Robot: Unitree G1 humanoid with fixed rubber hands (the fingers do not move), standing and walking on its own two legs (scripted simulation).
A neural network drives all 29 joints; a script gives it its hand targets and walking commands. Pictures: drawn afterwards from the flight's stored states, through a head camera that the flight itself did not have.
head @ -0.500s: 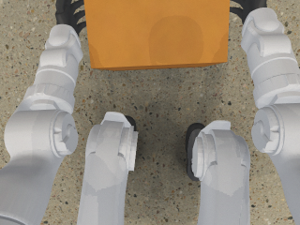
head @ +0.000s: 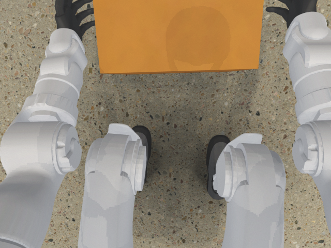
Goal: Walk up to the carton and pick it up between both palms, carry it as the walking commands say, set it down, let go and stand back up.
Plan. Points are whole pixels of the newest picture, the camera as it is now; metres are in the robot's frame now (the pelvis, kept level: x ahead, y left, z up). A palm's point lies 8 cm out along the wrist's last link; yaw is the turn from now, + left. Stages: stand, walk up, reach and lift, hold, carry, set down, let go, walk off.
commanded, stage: set down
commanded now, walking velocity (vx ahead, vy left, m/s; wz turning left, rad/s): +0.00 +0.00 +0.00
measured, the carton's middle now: (176, 10) +0.56 +0.03 -0.26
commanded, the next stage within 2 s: let go in 1.64 s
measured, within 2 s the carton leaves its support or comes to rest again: neither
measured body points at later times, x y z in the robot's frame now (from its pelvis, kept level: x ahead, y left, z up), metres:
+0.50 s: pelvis +0.00 +0.00 +0.01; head +0.35 +0.00 +0.30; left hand +0.52 +0.25 -0.12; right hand +0.56 -0.21 -0.12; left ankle +0.12 +0.13 -0.34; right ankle +0.10 -0.13 -0.34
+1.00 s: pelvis +0.01 +0.00 +0.13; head +0.33 +0.00 +0.45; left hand +0.52 +0.26 +0.03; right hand +0.56 -0.23 +0.02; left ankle +0.12 +0.13 -0.34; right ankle +0.10 -0.13 -0.34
